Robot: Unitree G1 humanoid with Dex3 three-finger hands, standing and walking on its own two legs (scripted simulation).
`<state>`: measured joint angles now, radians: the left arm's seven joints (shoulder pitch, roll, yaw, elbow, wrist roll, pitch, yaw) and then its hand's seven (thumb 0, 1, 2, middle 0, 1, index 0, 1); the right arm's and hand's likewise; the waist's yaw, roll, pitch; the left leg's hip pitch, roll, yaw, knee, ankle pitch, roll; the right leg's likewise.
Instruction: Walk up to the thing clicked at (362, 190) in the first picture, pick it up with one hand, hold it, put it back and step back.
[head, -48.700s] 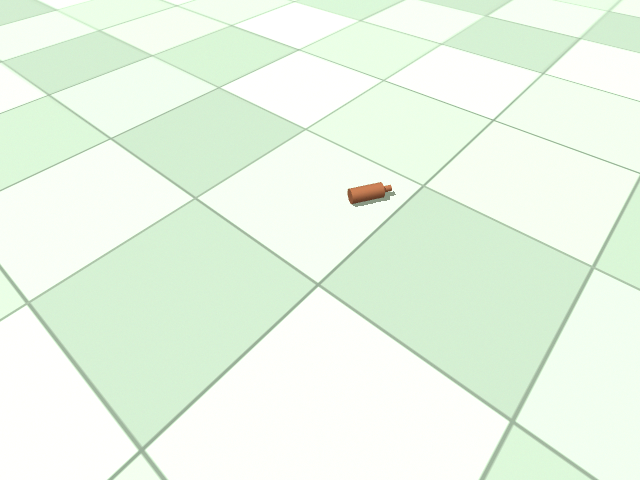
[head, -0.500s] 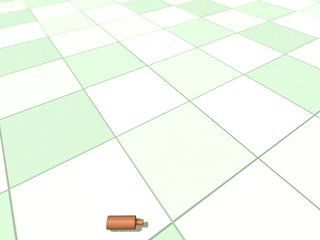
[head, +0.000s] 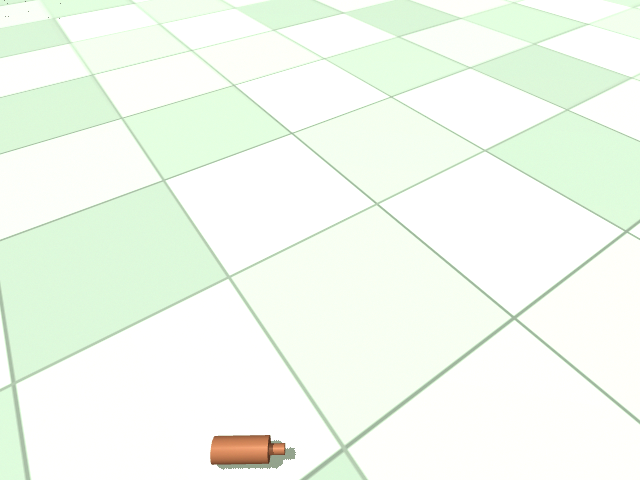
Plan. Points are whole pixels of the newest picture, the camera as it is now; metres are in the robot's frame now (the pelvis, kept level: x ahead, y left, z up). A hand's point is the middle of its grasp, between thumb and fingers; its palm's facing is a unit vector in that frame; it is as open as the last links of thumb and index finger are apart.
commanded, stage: stand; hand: left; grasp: from above
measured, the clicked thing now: (249, 449) +0.40 +0.23 -0.75
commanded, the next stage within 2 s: step back in 0.66 s
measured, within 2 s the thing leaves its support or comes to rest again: neither
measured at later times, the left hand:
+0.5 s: hand out of the picture +0.07 +0.25 -0.16, palm faces +0.00 -0.94 -0.34, open 7.4 cm
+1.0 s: hand out of the picture +0.10 +0.30 -0.18, palm faces -0.02 -0.92 -0.39, open 7.4 cm
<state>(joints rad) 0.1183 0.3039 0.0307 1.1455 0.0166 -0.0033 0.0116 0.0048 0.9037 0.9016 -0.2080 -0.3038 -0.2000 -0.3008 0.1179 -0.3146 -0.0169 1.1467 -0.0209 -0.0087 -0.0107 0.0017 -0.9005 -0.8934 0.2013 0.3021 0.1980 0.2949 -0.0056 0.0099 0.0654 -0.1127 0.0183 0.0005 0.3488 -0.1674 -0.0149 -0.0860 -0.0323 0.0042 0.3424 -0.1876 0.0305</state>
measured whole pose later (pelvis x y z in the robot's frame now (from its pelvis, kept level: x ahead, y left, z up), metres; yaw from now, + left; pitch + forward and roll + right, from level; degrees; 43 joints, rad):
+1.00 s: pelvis -0.04 +0.03 -0.03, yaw +0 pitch -1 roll -1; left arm 0.04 0.40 0.06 0.94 0.02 0.05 0.01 0.01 0.90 0.90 -0.21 -0.30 -0.20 -0.30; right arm 0.11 -0.41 -0.06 0.99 -0.01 0.04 0.01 0.00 -0.90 -0.89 0.20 0.30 0.20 0.29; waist -0.02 -0.01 0.15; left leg -0.31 -0.03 -0.01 0.70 -0.36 0.04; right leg -0.36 -0.05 0.02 0.68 -0.29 0.02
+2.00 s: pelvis -0.29 +0.02 -0.02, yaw -1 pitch -2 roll -1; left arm 0.12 0.39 0.08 0.80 0.01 0.07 0.02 0.01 0.90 0.90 -0.21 -0.30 -0.20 -0.30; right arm 0.18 -0.36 -0.04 0.87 -0.04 0.02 -0.01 0.00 -0.90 -0.89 0.20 0.30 0.20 0.30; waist -0.01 -0.04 0.17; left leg -0.28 -0.01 -0.01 0.60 -0.28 0.03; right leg -0.49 0.12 0.14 1.19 -0.51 -0.01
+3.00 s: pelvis -0.63 -0.03 -0.02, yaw -3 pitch -3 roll +1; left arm 0.24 0.35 0.07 0.94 0.04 0.01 0.00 0.01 0.90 0.90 -0.21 -0.30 -0.20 -0.30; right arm 0.17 -0.42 -0.06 0.91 -0.02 0.04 -0.01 0.00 -0.90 -0.89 0.20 0.30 0.20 0.29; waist 0.03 0.04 0.10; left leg -0.48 -0.07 -0.13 0.98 -0.41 -0.01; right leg -0.26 0.00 0.03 0.65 -0.34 -0.03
